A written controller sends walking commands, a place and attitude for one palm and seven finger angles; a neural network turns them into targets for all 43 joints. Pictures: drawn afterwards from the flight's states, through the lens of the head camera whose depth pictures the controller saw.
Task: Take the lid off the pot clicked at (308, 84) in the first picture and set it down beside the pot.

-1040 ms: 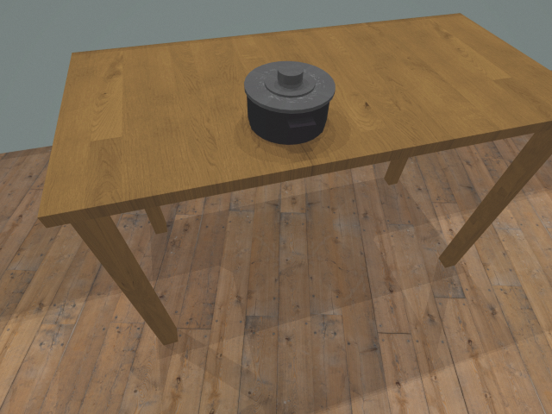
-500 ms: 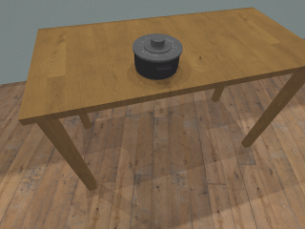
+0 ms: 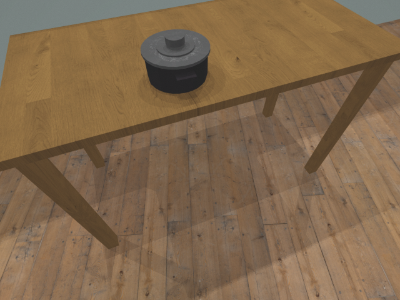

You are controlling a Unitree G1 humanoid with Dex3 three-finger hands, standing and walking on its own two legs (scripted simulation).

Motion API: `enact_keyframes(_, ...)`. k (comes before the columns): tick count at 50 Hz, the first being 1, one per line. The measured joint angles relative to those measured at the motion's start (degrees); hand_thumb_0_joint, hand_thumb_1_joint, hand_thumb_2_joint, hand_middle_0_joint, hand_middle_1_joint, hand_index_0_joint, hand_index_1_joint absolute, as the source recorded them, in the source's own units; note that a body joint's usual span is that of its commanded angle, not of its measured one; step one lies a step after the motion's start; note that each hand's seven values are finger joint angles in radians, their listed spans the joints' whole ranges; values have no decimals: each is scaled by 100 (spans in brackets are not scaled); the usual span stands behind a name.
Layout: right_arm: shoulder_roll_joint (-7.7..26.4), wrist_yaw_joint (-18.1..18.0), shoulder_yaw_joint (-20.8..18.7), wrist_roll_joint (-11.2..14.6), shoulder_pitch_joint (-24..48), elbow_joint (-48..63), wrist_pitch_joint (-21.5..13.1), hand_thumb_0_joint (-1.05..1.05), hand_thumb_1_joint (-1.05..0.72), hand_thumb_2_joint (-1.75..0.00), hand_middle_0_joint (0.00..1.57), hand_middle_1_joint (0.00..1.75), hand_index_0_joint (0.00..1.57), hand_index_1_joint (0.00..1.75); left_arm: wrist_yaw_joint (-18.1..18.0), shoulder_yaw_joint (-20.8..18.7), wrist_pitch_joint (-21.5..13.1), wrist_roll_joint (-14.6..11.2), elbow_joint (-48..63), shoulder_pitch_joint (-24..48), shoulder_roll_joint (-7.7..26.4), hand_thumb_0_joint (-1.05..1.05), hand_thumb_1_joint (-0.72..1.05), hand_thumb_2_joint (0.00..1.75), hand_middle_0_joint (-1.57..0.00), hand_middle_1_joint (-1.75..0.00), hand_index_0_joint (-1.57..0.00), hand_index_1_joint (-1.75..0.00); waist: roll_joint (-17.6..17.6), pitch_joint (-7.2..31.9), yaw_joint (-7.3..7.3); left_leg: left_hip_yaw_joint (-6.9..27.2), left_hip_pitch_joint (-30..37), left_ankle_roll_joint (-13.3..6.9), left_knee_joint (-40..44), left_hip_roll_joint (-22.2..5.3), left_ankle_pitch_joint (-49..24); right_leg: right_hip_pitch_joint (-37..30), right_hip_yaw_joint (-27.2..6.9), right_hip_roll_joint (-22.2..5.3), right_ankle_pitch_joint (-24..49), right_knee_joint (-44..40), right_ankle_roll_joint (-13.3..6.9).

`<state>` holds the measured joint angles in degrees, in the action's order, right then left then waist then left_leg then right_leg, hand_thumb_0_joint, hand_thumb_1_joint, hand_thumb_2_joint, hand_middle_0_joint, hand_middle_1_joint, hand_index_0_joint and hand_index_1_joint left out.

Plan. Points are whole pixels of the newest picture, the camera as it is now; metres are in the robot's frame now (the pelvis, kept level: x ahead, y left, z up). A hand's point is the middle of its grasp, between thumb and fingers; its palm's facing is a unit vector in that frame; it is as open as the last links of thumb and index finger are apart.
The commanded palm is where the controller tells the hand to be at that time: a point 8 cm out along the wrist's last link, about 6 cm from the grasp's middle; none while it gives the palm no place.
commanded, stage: walk to a spot facing it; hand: left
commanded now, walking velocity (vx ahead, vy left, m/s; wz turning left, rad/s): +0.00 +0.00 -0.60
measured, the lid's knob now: (174, 38) +0.69 +0.12 +0.14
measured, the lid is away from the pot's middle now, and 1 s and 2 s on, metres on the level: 0.00 0.00 0.00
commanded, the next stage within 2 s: none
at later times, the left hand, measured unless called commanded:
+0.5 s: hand out of the picture +0.11 +0.20 -0.15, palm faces -0.17 -0.96 -0.24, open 7.4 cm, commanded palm none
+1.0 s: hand (176, 270) +0.20 +0.08 -0.15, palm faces -0.59 -0.77 -0.26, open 7.4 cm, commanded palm none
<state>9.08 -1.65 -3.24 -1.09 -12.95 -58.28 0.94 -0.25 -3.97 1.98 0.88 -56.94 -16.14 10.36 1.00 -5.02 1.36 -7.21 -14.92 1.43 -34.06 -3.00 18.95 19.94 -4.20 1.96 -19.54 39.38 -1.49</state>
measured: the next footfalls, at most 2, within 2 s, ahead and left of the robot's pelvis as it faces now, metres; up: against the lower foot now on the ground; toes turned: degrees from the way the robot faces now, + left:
left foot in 0.52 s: +0.07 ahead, +0.11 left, +0.00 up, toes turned -22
right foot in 0.96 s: -0.06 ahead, -0.13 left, +0.00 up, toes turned -35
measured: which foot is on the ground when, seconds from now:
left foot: down 0.00-0.04, up 0.06-0.50, down 0.52-0.94, up 0.96-1.00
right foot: down 0.00-0.52, up 0.54-0.94, down 0.96-1.00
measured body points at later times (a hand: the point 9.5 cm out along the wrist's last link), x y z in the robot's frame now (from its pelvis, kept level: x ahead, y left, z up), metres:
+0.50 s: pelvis +0.00 +0.01 +0.01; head +0.06 +0.01 +0.46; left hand +0.12 +0.25 -0.13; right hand +0.10 -0.27 -0.10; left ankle +0.03 +0.13 -0.71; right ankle +0.01 -0.09 -0.72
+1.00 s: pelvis -0.02 -0.02 +0.00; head +0.02 -0.07 +0.44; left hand +0.23 +0.12 -0.13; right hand -0.17 -0.24 -0.15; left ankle +0.03 +0.13 -0.70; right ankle -0.09 -0.11 -0.73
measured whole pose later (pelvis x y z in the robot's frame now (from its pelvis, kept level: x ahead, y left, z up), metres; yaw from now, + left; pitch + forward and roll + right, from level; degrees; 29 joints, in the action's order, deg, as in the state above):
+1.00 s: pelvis -0.02 -0.02 +0.00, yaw -35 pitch +2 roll +0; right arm 14.8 -1.0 -2.9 -1.1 -17.4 -52.3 2.2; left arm 1.5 -3.1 1.2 0.5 -48.7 -7.4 13.5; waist -2.1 -6.7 -2.4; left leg -5.5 -20.4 3.0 -48.7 -7.9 27.9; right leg 17.7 0.6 0.4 -17.9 35.4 -1.1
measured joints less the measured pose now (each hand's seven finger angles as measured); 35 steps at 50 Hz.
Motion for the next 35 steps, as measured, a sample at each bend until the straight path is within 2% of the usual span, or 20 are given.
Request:
enact_keyframes(2,95,8,-48,-2,49,79,35,0,-90,-90,20,30,20,30,15,-34,-6,7,64,11,-4,1,91,90,-20,-30,-20,-30,-168,-55,-8,3,-51,69,-236,-147,141,11,37,128,-39,106,-137)
enact_keyframes(3,143,6,-73,9,79,111,65,0,-90,-90,20,30,20,30,13,-39,-37,22,109,2,-10,1,91,90,-20,-30,-20,-30,-243,-51,-15,47,-152,42,-462,-195,237,28,57,186,-49,121,-175)
enact_keyframes(5,213,-9,-97,17,208,167,152,0,-90,-90,20,30,20,30,-30,-45,-106,4,217,-21,-19,1,91,90,-20,-30,-20,-30,-249,-57,36,351,-512,35,-1382,-40,801,49,-4,234,-11,43,-222)
enact_keyframes(7,270,-12,-108,19,401,247,177,1,-90,-90,20,30,20,30,-73,-56,-132,-19,300,-45,-44,0,91,90,-20,-30,-20,-30,-213,-110,95,592,-844,41,-2204,108,902,-20,-139,295,198,-254,-248)
enact_keyframes(10,318,-3,-107,34,664,455,125,1,-91,-90,20,30,20,30,-86,-49,-102,-28,367,-83,-58,0,91,90,-20,-30,-20,-30,-123,-157,130,731,-1076,88,-2538,182,769,-144,-395,384,521,-723,-298)
enact_keyframes(16,362,-25,-74,83,1024,787,97,1,-91,-90,20,30,20,30,-58,-32,-52,-17,487,-90,-31,1,91,90,-21,-30,-20,-30,-32,-89,190,961,-1003,150,-1960,247,617,-311,-856,571,873,-1221,-266)
enact_keyframes(21,326,-26,-36,124,1143,974,80,0,-90,-90,20,30,20,30,-53,-50,-11,8,654,43,102,1,91,90,-21,-30,-20,-30,63,-48,249,1096,-754,116,-1255,380,618,-341,-1177,716,985,-1313,-188)
enact_keyframes(24,277,-18,-6,146,1101,1077,46,0,-90,-90,20,30,20,30,-50,-70,21,12,752,151,233,1,91,90,-21,-30,-20,-30,149,-8,222,1140,-491,64,-555,478,427,-290,-1338,796,1013,-1287,-100)
enact_keyframes(26,266,-9,34,150,972,1159,-20,0,-90,-90,20,30,20,30,-47,-89,57,-2,835,185,331,1,91,90,-21,-30,-20,-30,177,71,149,1164,-135,-25,305,475,19,-160,-1401,901,932,-1078,-19)
enact_keyframes(27,264,-9,42,130,892,1190,-60,0,-90,-90,20,30,20,30,-36,-105,72,-16,863,228,383,1,91,90,-21,-30,-20,-30,185,86,96,1160,-72,-120,533,455,-498,-20,-1335,936,634,-777,-1)
enact_keyframes(29,208,12,87,76,751,1207,-23,0,-90,-90,20,30,20,30,-6,-152,88,4,866,366,521,1,91,90,-21,-30,-20,-30,338,4,93,988,-26,-209,428,473,-501,382,-881,774,-238,339,164)
enact_keyframes(30,186,26,119,46,669,1202,5,0,-90,-90,20,30,20,30,16,-172,85,25,882,401,580,1,91,90,-20,-30,-20,-30,377,-19,93,903,38,-226,452,441,-411,588,-650,683,-405,931,244)
enact_keyframes(33,146,21,194,-13,401,1144,22,0,-90,-90,20,30,20,30,112,-211,100,44,906,469,704,1,91,90,-20,-30,-20,-30,387,-26,54,702,198,-226,656,319,-369,1036,-220,357,-333,2271,395)
enact_keyframes(35,138,13,226,-22,246,1096,7,0,-90,-90,20,30,20,30,157,-212,128,37,923,494,742,1,91,90,-20,-30,-20,-30,361,-40,39,545,265,-224,771,241,-413,1164,-105,122,-209,2676,459)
